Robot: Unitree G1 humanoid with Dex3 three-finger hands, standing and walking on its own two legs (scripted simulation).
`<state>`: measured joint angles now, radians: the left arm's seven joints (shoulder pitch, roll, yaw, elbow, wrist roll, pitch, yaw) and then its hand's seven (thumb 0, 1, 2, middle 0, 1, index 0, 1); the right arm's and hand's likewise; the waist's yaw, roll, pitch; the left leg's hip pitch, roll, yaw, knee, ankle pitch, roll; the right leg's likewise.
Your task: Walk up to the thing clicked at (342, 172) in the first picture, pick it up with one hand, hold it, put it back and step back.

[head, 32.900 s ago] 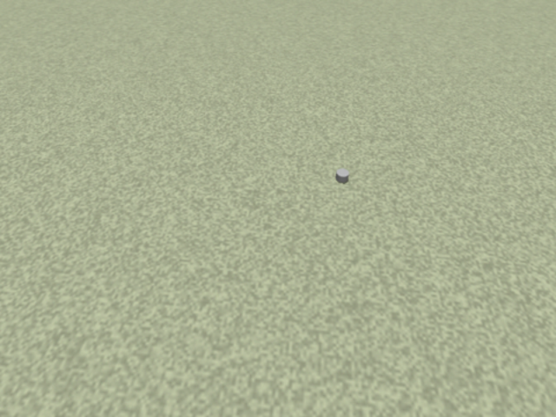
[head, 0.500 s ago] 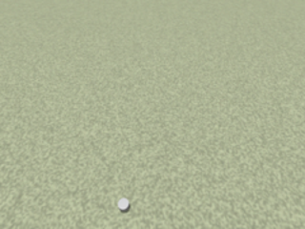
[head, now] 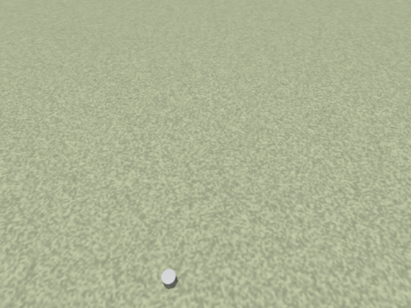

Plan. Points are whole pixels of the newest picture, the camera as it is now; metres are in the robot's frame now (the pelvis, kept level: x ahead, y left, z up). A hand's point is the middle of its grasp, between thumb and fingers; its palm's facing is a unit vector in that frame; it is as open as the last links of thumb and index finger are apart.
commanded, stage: stand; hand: left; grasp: from above
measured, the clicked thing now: (168, 277) +0.42 +0.18 -0.76
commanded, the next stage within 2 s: step back in 1.52 s
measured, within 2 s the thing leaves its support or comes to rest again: neither
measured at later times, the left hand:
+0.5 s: hand out of the picture +0.08 +0.24 -0.16, palm faces +0.03 -0.94 -0.33, open 7.3 cm
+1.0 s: hand out of the picture +0.08 +0.24 -0.16, palm faces +0.02 -0.94 -0.33, open 7.3 cm
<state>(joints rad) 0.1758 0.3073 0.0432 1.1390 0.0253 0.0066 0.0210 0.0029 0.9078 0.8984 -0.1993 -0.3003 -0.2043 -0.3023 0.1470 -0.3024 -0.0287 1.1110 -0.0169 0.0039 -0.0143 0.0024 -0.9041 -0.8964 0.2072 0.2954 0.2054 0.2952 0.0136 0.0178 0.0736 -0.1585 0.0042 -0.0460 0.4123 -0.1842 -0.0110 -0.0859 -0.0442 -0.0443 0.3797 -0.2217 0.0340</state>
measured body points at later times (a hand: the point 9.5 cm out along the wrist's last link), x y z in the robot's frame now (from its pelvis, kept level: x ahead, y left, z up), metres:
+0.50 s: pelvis +0.01 -0.01 +0.00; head +0.02 -0.01 +0.45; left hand +0.08 +0.29 -0.13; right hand +0.08 -0.29 -0.14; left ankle +0.03 +0.13 -0.74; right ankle -0.01 -0.14 -0.74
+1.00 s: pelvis +0.01 -0.01 +0.00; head +0.02 -0.01 +0.45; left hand +0.07 +0.29 -0.13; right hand +0.09 -0.30 -0.13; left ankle +0.03 +0.13 -0.74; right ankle -0.01 -0.14 -0.74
